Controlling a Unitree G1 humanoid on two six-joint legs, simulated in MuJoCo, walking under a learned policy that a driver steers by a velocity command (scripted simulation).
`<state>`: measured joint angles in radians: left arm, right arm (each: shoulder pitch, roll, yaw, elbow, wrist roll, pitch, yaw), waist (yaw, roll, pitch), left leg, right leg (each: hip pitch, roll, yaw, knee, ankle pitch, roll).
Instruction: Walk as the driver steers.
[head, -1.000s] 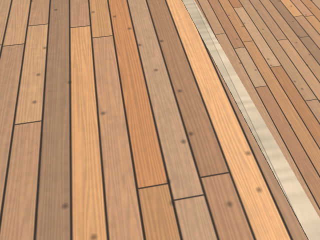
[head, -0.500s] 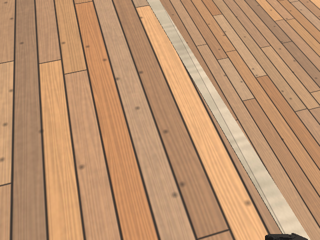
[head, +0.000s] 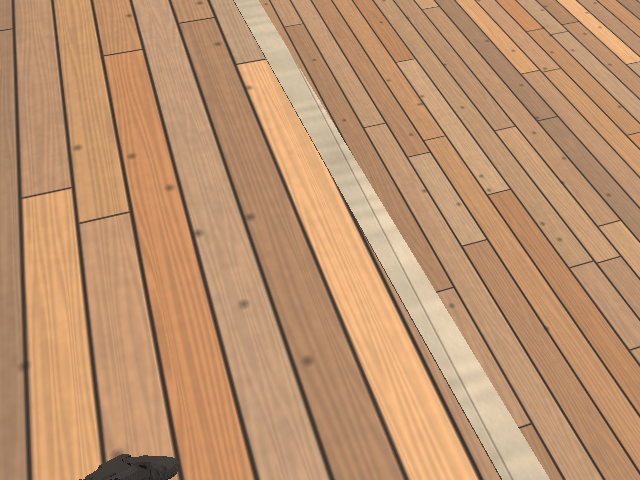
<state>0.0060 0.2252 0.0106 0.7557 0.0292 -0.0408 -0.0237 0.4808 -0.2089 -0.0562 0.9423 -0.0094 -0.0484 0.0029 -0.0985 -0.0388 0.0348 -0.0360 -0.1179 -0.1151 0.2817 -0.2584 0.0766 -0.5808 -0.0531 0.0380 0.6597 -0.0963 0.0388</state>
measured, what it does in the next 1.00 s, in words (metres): walks ahead, turning left: right foot, then left foot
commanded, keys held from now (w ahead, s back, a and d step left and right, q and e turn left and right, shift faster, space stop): w+q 0.56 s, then w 0.32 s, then w+e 0.12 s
